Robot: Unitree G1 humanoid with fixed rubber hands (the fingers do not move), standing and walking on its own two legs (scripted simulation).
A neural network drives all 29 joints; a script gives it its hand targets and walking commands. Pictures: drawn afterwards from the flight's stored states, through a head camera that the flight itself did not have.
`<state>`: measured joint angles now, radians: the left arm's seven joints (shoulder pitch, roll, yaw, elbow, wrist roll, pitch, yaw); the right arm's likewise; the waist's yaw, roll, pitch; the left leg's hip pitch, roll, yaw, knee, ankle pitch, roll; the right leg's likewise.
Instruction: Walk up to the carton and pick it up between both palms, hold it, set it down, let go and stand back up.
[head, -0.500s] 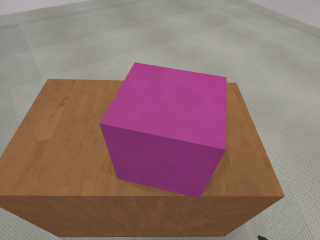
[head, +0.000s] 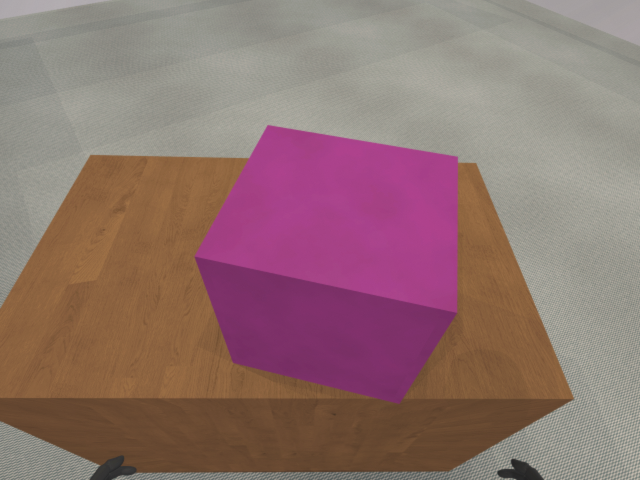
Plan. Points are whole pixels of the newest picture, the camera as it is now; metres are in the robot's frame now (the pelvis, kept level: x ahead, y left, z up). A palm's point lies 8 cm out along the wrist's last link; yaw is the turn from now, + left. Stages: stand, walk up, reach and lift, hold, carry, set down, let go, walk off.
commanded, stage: walk up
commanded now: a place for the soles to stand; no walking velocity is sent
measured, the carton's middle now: (335, 268) +0.40 -0.02 +0.02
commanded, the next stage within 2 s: stand in 0.22 s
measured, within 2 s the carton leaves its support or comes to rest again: neither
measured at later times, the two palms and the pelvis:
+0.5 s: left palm out of the picture +0.11 +0.29 -0.11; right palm out of the picture +0.10 -0.28 -0.10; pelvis +0.00 +0.00 +0.00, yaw +0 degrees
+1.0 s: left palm out of the picture +0.15 +0.27 -0.08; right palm out of the picture +0.13 -0.27 -0.07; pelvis -0.01 +0.00 +0.00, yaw +0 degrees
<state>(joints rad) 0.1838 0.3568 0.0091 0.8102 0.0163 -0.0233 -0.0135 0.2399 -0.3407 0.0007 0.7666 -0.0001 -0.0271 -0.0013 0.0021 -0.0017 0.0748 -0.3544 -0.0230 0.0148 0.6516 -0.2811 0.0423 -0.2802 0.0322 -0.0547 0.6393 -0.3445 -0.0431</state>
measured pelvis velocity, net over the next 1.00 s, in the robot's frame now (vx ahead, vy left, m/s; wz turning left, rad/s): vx -0.01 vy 0.00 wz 0.00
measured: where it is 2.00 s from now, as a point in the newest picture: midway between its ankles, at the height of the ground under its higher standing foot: outside the picture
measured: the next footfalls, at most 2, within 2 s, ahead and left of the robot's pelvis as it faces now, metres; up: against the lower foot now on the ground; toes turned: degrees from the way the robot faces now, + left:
none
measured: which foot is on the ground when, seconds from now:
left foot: down 0.00-1.00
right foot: down 0.00-1.00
